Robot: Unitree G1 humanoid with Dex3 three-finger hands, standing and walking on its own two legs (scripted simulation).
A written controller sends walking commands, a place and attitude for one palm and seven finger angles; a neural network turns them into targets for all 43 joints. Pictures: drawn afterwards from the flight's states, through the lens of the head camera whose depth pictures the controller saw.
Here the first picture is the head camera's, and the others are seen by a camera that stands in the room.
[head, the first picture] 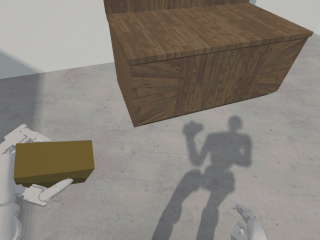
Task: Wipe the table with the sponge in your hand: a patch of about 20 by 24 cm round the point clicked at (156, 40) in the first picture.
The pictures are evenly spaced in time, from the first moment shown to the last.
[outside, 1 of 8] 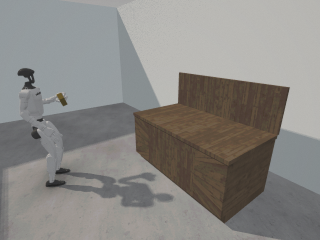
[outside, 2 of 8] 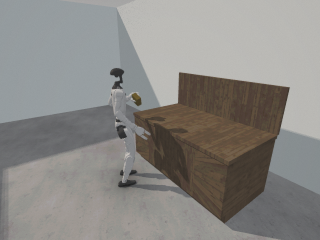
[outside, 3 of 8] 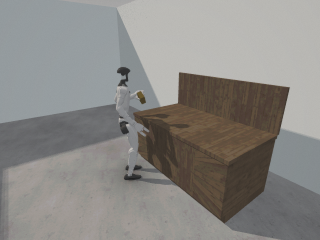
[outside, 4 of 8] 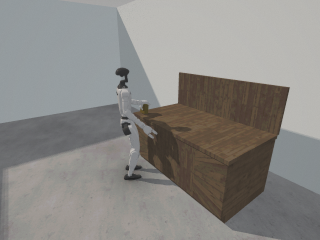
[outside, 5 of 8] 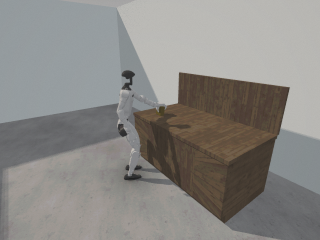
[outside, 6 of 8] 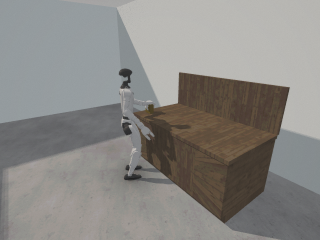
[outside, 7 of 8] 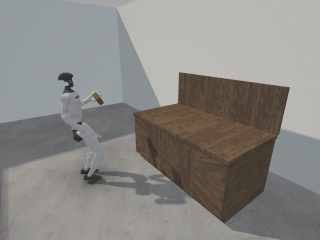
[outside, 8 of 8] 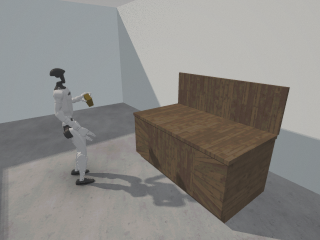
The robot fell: no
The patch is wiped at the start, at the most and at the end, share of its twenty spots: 0.00 1.00 1.00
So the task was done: yes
